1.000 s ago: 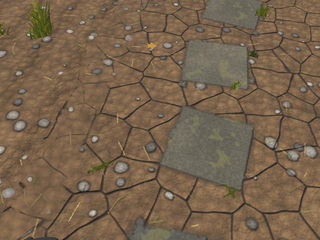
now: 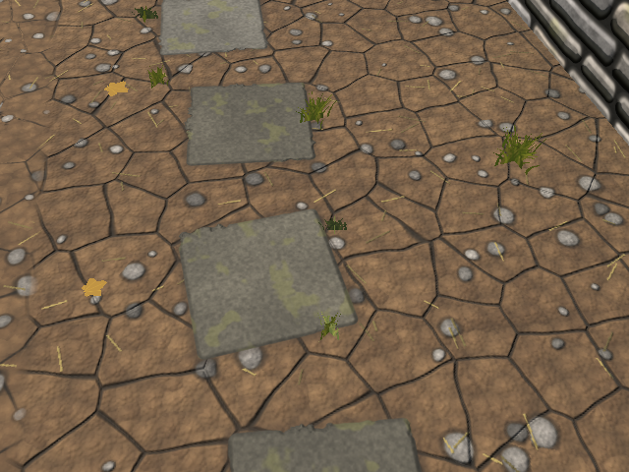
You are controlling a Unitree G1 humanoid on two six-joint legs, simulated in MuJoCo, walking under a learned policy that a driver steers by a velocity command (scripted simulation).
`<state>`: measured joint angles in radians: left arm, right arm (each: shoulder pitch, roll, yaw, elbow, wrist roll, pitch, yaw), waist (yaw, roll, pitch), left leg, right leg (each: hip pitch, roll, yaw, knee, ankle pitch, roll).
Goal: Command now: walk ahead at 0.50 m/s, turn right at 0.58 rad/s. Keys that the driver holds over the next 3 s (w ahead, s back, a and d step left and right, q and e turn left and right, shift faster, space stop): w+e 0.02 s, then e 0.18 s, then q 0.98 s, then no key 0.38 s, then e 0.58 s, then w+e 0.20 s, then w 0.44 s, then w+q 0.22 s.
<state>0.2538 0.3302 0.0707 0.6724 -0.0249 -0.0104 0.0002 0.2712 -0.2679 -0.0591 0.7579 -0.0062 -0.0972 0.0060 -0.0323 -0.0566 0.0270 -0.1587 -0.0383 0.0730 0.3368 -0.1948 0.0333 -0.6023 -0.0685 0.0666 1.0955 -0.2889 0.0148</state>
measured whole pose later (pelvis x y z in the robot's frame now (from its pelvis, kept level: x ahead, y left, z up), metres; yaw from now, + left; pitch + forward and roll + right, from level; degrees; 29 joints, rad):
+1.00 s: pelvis +0.22 +0.00 +0.00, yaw +11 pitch +2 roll -3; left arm 0.06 0.31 0.10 0.78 0.00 0.02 0.05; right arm 0.20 -0.30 -0.07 0.74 0.01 0.02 -0.04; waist -0.01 -0.02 0.05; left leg -0.25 -0.03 -0.10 0.43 -0.21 0.05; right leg -0.51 0.02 0.06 0.95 -0.35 0.09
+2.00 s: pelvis +0.24 -0.05 -0.02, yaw +12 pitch +0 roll +1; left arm 0.16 0.33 0.08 0.82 -0.02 0.05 -0.02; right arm 0.13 -0.32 -0.08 0.78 0.00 0.03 -0.05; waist 0.01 0.04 0.08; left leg -0.25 0.09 0.09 0.68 -0.44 -0.05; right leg -0.31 0.00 -0.05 0.63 -0.32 -0.03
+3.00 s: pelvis +0.56 -0.05 -0.01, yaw -2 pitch +2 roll +1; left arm -0.01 0.27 0.02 0.64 -0.01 -0.10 -0.04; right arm 0.49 -0.28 -0.05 0.87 0.03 -0.06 -0.01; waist -0.12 -0.03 0.04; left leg 0.08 -0.01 -0.10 0.26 -0.39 0.00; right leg -0.52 -0.01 0.04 0.48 -0.02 -0.01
